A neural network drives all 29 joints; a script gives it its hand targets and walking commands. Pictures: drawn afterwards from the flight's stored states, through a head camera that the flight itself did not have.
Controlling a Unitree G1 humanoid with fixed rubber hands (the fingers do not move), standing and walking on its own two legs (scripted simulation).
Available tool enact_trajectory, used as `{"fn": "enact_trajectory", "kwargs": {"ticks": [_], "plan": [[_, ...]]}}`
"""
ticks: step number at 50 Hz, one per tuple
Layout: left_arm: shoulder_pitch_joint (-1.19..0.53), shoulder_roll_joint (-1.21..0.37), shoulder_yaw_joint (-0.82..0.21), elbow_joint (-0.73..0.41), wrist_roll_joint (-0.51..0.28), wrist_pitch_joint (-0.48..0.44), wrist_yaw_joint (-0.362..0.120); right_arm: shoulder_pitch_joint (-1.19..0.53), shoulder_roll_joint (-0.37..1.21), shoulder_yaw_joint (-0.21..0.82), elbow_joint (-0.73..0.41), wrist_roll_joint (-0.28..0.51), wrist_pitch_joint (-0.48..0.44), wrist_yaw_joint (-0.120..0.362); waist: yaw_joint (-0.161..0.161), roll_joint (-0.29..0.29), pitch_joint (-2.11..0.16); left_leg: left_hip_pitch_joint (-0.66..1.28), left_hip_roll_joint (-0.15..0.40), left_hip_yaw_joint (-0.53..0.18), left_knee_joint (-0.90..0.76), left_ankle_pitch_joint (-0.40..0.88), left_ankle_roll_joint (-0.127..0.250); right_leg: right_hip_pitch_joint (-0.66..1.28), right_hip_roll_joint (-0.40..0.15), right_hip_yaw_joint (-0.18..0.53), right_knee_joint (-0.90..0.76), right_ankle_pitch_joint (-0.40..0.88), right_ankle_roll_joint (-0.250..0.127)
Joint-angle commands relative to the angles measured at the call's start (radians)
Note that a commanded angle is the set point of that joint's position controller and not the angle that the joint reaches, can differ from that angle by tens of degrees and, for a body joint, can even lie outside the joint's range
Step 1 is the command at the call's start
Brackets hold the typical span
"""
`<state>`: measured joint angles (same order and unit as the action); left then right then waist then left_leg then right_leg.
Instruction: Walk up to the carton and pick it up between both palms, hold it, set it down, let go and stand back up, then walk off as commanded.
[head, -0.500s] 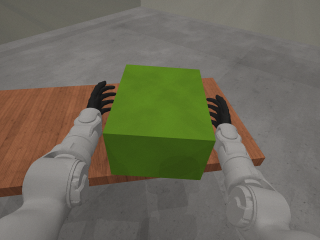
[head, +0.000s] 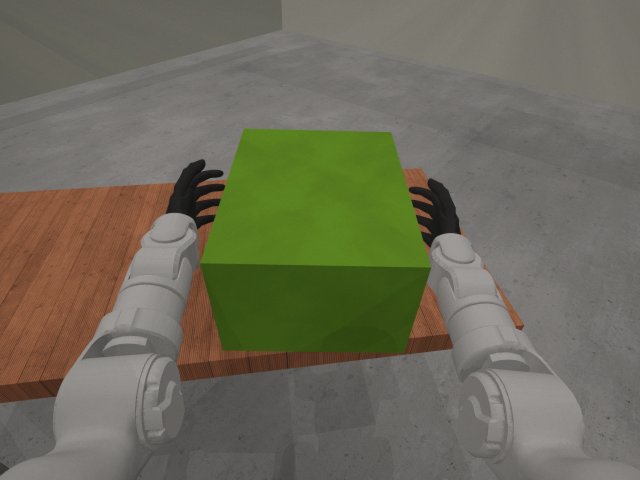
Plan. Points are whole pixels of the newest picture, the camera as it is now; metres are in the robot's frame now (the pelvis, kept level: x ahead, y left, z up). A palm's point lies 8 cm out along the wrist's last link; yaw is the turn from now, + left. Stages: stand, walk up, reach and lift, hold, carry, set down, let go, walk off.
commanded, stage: reach and lift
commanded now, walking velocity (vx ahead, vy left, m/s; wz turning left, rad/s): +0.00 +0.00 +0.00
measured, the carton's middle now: (316, 229) +0.47 -0.01 +0.10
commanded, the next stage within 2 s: hold in 1.28 s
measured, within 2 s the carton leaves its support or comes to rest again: neither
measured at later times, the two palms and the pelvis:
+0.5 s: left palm (173, 219) +0.39 +0.16 +0.19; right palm (451, 234) +0.38 -0.18 +0.17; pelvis -0.01 +0.00 +0.00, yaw +0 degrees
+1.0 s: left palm (168, 221) +0.37 +0.16 +0.20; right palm (456, 227) +0.37 -0.18 +0.18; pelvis -0.01 +0.00 +0.00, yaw +0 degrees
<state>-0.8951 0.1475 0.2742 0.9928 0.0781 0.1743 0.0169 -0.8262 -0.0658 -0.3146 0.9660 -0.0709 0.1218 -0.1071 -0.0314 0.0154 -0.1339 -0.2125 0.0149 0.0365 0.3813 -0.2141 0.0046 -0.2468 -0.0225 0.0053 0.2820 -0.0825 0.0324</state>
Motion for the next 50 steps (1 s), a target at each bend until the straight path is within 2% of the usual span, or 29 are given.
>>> {"fn": "enact_trajectory", "kwargs": {"ticks": [1, 2, 5, 6, 8, 13, 14, 15, 16, 17, 18, 20, 21, 22, 24, 25, 28, 29, 30, 34, 35, 36, 38, 39, 42, 45, 47, 48, 50], "plan": [[-0.565, -0.701, -0.246, -0.342, -0.018, 0.016, -0.129, -0.766, 0.572, 0.447, -0.38, 0.179, -0.066, 0.152, 0.069, -0.019, -0.471, 0.147, -0.04, -0.027, -0.03, 0.51, -0.075, 0.38, 0.101, -0.066, 0.007, 0.231, -0.044], [-0.577, -0.699, -0.27, -0.362, -0.009, 0.032, -0.126, -0.702, 0.565, 0.417, -0.329, 0.17, -0.058, 0.148, 0.039, 0.019, -0.446, 0.17, -0.037, -0.033, -0.026, 0.534, -0.088, 0.372, 0.098, -0.065, 0.008, 0.237, -0.051], [-0.501, -0.661, -0.19, -0.285, 0.039, 0.083, -0.145, -0.708, 0.537, 0.377, -0.298, 0.152, -0.038, 0.142, 0.057, -0.024, -0.321, 0.106, -0.041, -0.015, -0.068, 0.369, -0.067, 0.361, 0.091, -0.066, -0.018, 0.105, -0.042], [-0.482, -0.708, -0.241, -0.36, 0.034, 0.103, -0.136, -0.693, 0.517, 0.39, -0.321, 0.172, -0.042, 0.149, 0.036, 0.04, -0.326, 0.14, -0.037, -0.033, -0.062, 0.442, -0.084, 0.346, 0.101, -0.078, -0.015, 0.13, -0.058], [-0.531, -0.748, -0.288, -0.424, 0.0, 0.117, -0.13, -0.71, 0.51, 0.394, -0.352, 0.191, -0.043, 0.155, 0.012, 0.048, -0.388, 0.202, -0.03, -0.045, -0.046, 0.485, -0.102, 0.304, 0.113, -0.085, -0.015, 0.124, -0.066], [-0.505, -0.731, -0.27, -0.41, 0.012, 0.15, -0.126, -0.764, 0.524, 0.416, -0.386, 0.187, -0.036, 0.162, 0.052, 0.002, -0.356, 0.133, -0.04, -0.019, -0.065, 0.346, -0.071, 0.331, 0.099, -0.073, -0.032, 0.063, -0.059], [-0.512, -0.737, -0.301, -0.451, 0.009, 0.153, -0.124, -0.706, 0.496, 0.406, -0.348, 0.194, -0.034, 0.16, 0.014, 0.034, -0.348, 0.173, -0.037, -0.032, -0.066, 0.39, -0.085, 0.327, 0.101, -0.076, -0.029, 0.099, -0.056], [-0.463, -0.713, -0.232, -0.425, 0.044, 0.178, -0.123, -0.716, 0.505, 0.424, -0.352, 0.202, -0.021, 0.166, 0.065, 0.002, -0.327, 0.139, -0.03, -0.03, -0.082, 0.361, -0.065, 0.352, 0.101, -0.072, -0.024, 0.078, -0.058], [-0.427, -0.742, -0.255, -0.4, 0.034, 0.192, -0.12, -0.744, 0.491, 0.42, -0.377, 0.205, -0.02, 0.166, 0.046, 0.009, -0.286, 0.129, -0.031, -0.036, -0.09, 0.341, -0.075, 0.324, 0.104, -0.08, -0.033, 0.048, -0.06], [-0.458, -0.705, -0.229, -0.418, 0.052, 0.2, -0.124, -0.76, 0.495, 0.42, -0.378, 0.202, -0.017, 0.167, 0.067, -0.023, -0.274, 0.103, -0.032, -0.027, -0.093, 0.321, -0.058, 0.341, 0.105, -0.084, -0.023, 0.044, -0.049], [-0.483, -0.771, -0.313, -0.528, 0.013, 0.206, -0.114, -0.723, 0.486, 0.446, -0.395, 0.234, -0.015, 0.172, 0.017, 0.028, -0.333, 0.171, -0.02, -0.042, -0.076, 0.392, -0.087, 0.329, 0.114, -0.09, -0.009, 0.093, -0.059], [-0.526, -0.729, -0.308, -0.511, 0.014, 0.216, -0.11, -0.759, 0.478, 0.435, -0.415, 0.232, -0.013, 0.17, 0.021, 0.039, -0.354, 0.16, -0.038, -0.042, -0.057, 0.381, -0.081, 0.308, 0.097, -0.072, -0.024, 0.075, -0.051], [-0.496, -0.661, -0.212, -0.395, 0.048, 0.226, -0.126, -0.814, 0.483, 0.4, -0.418, 0.196, -0.005, 0.168, 0.056, -0.045, -0.271, 0.052, -0.041, -0.032, -0.095, 0.226, -0.035, 0.344, 0.088, -0.058, -0.038, 0.004, -0.04], [-0.501, -0.73, -0.292, -0.482, 0.028, 0.23, -0.115, -0.797, 0.485, 0.413, -0.419, 0.216, -0.005, 0.174, 0.022, 0.022, -0.312, 0.093, -0.033, -0.035, -0.101, 0.237, -0.054, 0.338, 0.094, -0.073, -0.012, 0.036, -0.047], [-0.452, -0.774, -0.32, -0.533, 0.011, 0.243, -0.108, -0.768, 0.494, 0.442, -0.445, 0.236, 0.005, 0.171, 0.009, 0.01, -0.34, 0.137, -0.036, -0.037, -0.082, 0.32, -0.063, 0.343, 0.101, -0.071, -0.021, 0.087, -0.048], [-0.497, -0.723, -0.281, -0.478, 0.012, 0.239, -0.115, -0.855, 0.521, 0.449, -0.486, 0.228, 0.003, 0.167, 0.047, -0.034, -0.345, 0.071, -0.052, -0.026, -0.086, 0.244, -0.039, 0.362, 0.094, -0.068, -0.018, 0.051, -0.041], [-0.476, -0.743, -0.295, -0.53, 0.027, 0.265, -0.117, -0.726, 0.485, 0.442, -0.397, 0.243, 0.035, 0.168, 0.005, 0.014, -0.294, 0.109, -0.042, -0.039, -0.098, 0.26, -0.056, 0.343, 0.101, -0.068, -0.018, 0.054, -0.048], [-0.445, -0.774, -0.325, -0.564, 0.011, 0.274, -0.11, -0.756, 0.483, 0.464, -0.462, 0.261, 0.032, 0.172, 0.009, 0.012, -0.35, 0.149, -0.037, -0.044, -0.09, 0.299, -0.06, 0.351, 0.103, -0.069, -0.02, 0.069, -0.051], [-0.438, -0.739, -0.285, -0.475, 0.026, 0.283, -0.121, -0.762, 0.459, 0.436, -0.439, 0.239, 0.041, 0.162, -0.004, -0.014, -0.299, 0.108, -0.044, -0.044, -0.091, 0.28, -0.046, 0.368, 0.097, -0.063, -0.027, 0.076, -0.047], [-0.46, -0.755, -0.314, -0.555, 0.005, 0.288, -0.122, -0.807, 0.518, 0.499, -0.524, 0.284, 0.052, 0.153, 0.019, -0.044, -0.34, 0.113, -0.057, -0.039, -0.076, 0.309, -0.032, 0.383, 0.099, -0.056, -0.024, 0.111, -0.033], [-0.476, -0.801, -0.376, -0.627, -0.016, 0.291, -0.109, -0.757, 0.496, 0.498, -0.489, 0.299, 0.057, 0.164, -0.005, 0.037, -0.353, 0.16, -0.039, -0.051, -0.07, 0.378, -0.072, 0.345, 0.109, -0.068, -0.014, 0.127, -0.047], [-0.471, -0.829, -0.418, -0.68, -0.032, 0.294, -0.1, -0.794, 0.495, 0.518, -0.574, 0.317, 0.052, 0.165, -0.005, 0.048, -0.449, 0.224, -0.034, -0.056, -0.049, 0.425, -0.088, 0.345, 0.119, -0.077, -0.009, 0.147, -0.052], [-0.499, -0.757, -0.35, -0.621, -0.012, 0.298, -0.112, -0.732, 0.509, 0.474, -0.455, 0.277, 0.08, 0.156, -0.01, -0.008, -0.309, 0.131, -0.048, -0.041, -0.085, 0.283, -0.054, 0.346, 0.096, -0.053, -0.034, 0.072, -0.037], [-0.452, -0.791, -0.379, -0.66, -0.011, 0.314, -0.111, -0.699, 0.487, 0.469, -0.466, 0.28, 0.084, 0.161, -0.035, 0.018, -0.329, 0.149, -0.032, -0.054, -0.087, 0.309, -0.066, 0.353, 0.101, -0.052, -0.022, 0.1, -0.051], [-0.48, -0.755, -0.309, -0.544, 0.014, 0.339, -0.127, -0.761, 0.475, 0.414, -0.427, 0.24, 0.101, 0.169, -0.031, -0.007, -0.211, 0.033, -0.036, -0.043, -0.146, 0.086, -0.04, 0.355, 0.092, -0.057, -0.029, -0.027, -0.052], [-0.533, -0.771, -0.337, -0.614, -0.005, 0.328, -0.125, -0.77, 0.489, 0.427, -0.428, 0.247, 0.099, 0.178, -0.027, -0.006, -0.265, 0.067, -0.029, -0.045, -0.136, 0.146, -0.051, 0.355, 0.091, -0.059, -0.024, 0.009, -0.046], [-0.464, -0.851, -0.436, -0.719, -0.053, 0.331, -0.112, -0.745, 0.49, 0.481, -0.546, 0.295, 0.091, 0.167, -0.046, 0.029, -0.431, 0.198, -0.021, -0.052, -0.074, 0.377, -0.086, 0.378, 0.112, -0.06, -0.011, 0.154, -0.056], [-0.49, -0.788, -0.392, -0.635, -0.037, 0.33, -0.116, -0.814, 0.495, 0.477, -0.552, 0.295, 0.091, 0.16, -0.028, -0.003, -0.361, 0.148, -0.042, -0.048, -0.074, 0.321, -0.062, 0.351, 0.102, -0.055, -0.028, 0.117, -0.04], [-0.478, -0.795, -0.406, -0.676, -0.037, 0.333, -0.11, -0.783, 0.509, 0.504, -0.538, 0.313, 0.101, 0.158, -0.022, 0.015, -0.377, 0.171, -0.039, -0.046, -0.075, 0.338, -0.065, 0.37, 0.096, -0.046, -0.027, 0.139, -0.041]]}}
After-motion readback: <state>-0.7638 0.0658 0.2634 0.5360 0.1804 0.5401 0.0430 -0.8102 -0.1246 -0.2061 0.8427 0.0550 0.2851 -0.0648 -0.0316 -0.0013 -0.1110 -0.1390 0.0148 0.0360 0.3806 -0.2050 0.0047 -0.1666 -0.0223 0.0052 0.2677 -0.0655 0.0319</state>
